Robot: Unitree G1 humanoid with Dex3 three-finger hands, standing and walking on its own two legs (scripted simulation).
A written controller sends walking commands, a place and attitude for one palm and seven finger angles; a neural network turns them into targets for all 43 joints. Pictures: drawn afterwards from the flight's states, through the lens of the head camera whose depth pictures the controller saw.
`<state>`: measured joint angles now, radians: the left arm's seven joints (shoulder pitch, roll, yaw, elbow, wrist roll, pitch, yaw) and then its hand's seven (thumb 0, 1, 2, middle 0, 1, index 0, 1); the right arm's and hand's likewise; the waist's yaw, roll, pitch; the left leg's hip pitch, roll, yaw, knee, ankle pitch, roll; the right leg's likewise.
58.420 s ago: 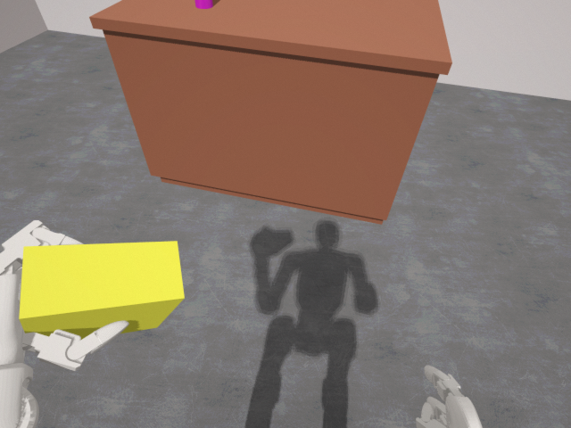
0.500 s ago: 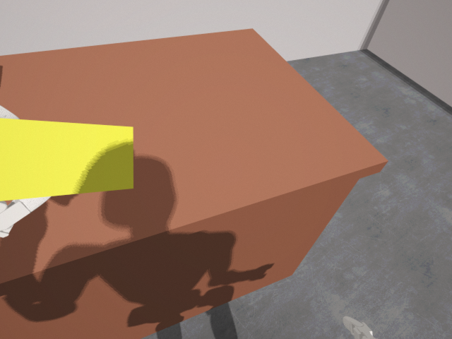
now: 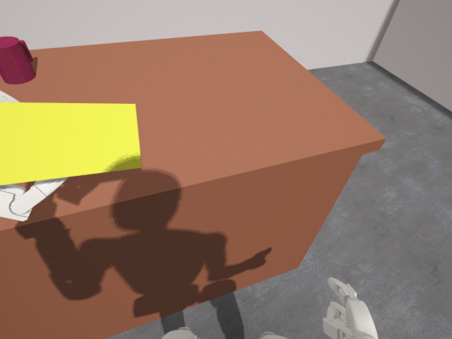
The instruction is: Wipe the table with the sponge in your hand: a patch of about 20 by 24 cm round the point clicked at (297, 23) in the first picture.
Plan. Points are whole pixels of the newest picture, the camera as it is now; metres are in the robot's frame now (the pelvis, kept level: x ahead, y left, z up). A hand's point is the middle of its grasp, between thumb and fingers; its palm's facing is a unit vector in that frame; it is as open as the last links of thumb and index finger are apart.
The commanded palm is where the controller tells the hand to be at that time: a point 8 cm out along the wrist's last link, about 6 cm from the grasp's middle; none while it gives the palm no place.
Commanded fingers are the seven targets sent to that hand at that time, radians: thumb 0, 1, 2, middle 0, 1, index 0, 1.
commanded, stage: step back with the hand held close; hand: left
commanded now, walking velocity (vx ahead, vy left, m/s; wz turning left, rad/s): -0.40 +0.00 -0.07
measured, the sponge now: (79, 140) +0.26 +0.18 +0.28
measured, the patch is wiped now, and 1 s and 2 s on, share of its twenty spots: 1.00 1.00 1.00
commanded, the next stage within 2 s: stop stepping back and stand still in 0.42 s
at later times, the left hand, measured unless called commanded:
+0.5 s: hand out of the picture +0.10 +0.18 +0.30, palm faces +0.30 -0.89 -0.35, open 10.0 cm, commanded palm +0.05 +0.26 +0.31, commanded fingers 0.00 0.10 1.30 -1.20 -1.60 -1.20 -1.60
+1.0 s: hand out of the picture -0.07 +0.22 +0.31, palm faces +0.45 -0.86 -0.26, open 10.0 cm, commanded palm -0.11 +0.26 +0.31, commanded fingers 0.00 0.10 1.30 -1.20 -1.60 -1.20 -1.60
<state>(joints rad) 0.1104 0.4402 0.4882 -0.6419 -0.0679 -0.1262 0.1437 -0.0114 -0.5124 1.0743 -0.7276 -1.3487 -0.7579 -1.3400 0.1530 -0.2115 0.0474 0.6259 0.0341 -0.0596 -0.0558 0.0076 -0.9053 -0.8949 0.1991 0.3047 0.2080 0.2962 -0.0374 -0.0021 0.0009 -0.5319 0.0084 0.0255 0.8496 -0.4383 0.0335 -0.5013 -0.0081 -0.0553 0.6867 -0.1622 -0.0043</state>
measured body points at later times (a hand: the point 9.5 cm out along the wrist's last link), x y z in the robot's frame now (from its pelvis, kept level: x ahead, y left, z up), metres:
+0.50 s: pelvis -0.13 -0.01 +0.02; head -0.12 +0.02 +0.47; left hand +0.08 +0.22 +0.31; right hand +0.01 -0.26 -0.05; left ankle -0.09 +0.09 -0.67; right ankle -0.09 -0.16 -0.70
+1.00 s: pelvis -0.28 -0.01 +0.01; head -0.32 +0.01 +0.46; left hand -0.09 +0.26 +0.32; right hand -0.14 -0.25 -0.06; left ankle -0.29 +0.10 -0.68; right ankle -0.23 -0.12 -0.70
